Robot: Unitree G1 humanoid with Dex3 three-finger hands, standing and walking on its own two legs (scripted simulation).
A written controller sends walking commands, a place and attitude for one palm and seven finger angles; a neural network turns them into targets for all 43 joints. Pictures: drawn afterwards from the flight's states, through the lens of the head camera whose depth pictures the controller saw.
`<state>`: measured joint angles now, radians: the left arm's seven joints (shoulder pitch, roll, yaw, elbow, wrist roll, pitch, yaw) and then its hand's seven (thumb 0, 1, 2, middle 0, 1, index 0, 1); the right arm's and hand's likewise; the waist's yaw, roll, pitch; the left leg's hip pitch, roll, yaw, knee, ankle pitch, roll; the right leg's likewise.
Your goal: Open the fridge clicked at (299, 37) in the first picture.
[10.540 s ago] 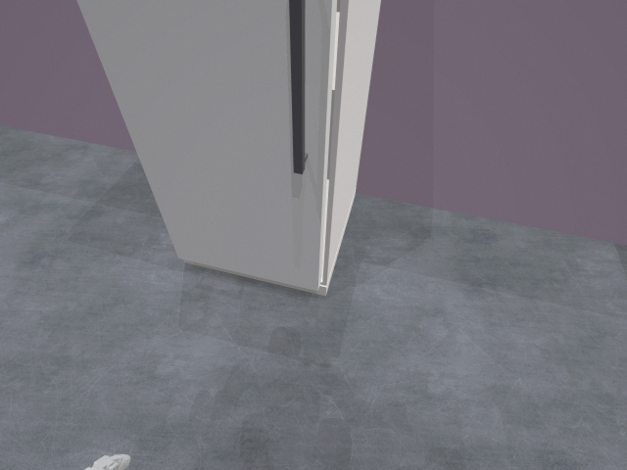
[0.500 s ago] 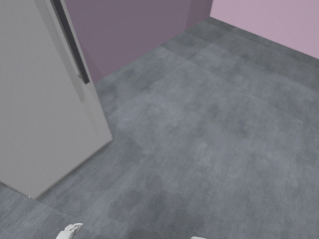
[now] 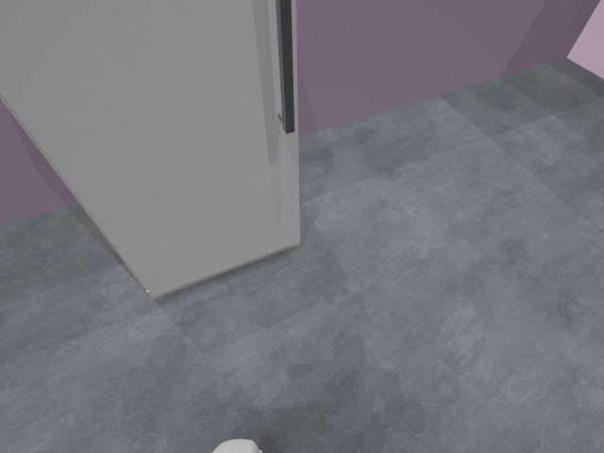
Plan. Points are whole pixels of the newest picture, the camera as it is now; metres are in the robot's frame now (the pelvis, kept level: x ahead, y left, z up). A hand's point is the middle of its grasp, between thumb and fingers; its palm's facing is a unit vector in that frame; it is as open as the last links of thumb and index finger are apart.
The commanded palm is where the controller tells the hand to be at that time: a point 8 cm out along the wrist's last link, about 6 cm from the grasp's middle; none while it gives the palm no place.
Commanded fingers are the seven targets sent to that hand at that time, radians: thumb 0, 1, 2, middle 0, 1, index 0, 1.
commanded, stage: turn to face it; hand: right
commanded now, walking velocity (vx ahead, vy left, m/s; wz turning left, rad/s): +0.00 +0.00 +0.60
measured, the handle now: (280, 26) +0.82 +0.12 +0.14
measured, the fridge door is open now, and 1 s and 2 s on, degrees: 0 0 0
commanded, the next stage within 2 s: take the last steps up to it in 0.80 s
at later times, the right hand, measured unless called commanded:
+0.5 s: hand out of the picture +0.14 -0.18 -0.18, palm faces -0.23 +0.95 -0.21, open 7.4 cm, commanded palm none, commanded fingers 0.00 -0.90 -0.90 0.20 0.30 0.20 0.30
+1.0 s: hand (401, 436) +0.18 -0.13 -0.17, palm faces -0.48 +0.85 -0.21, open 7.4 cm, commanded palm none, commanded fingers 0.00 -0.90 -0.90 0.20 0.30 0.20 0.30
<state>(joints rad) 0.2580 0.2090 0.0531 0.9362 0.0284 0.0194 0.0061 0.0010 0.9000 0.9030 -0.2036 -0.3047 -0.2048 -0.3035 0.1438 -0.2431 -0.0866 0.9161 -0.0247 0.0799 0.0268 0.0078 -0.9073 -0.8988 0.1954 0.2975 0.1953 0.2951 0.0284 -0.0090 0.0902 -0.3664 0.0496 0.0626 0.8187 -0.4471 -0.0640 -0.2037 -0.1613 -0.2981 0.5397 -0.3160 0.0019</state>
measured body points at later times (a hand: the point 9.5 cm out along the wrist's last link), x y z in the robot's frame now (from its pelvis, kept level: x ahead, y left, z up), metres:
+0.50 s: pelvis +0.01 +0.00 -0.01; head +0.05 -0.02 +0.44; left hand +0.04 +0.28 -0.13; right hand +0.15 -0.23 -0.16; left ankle -0.01 +0.13 -0.74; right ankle +0.05 -0.10 -0.74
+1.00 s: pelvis +0.01 -0.01 +0.00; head +0.03 +0.00 +0.45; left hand -0.13 +0.18 -0.16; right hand +0.20 -0.17 -0.15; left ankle -0.07 +0.08 -0.73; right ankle +0.05 -0.10 -0.74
